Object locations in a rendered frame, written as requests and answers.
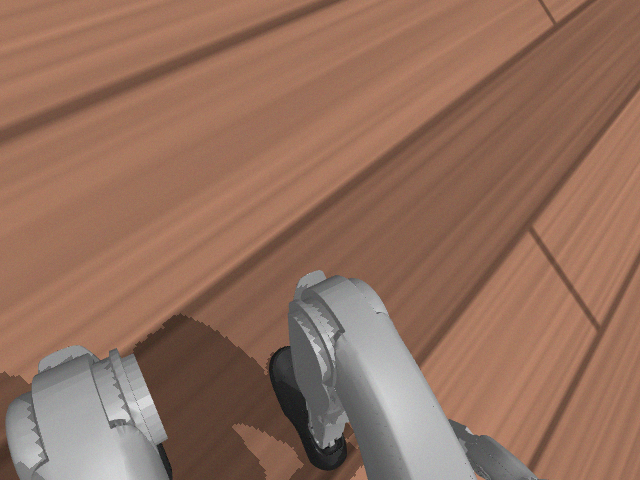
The left robot foot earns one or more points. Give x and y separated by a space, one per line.
165 460

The right robot hand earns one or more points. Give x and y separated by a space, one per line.
489 459

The right robot foot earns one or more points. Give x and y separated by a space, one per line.
293 405

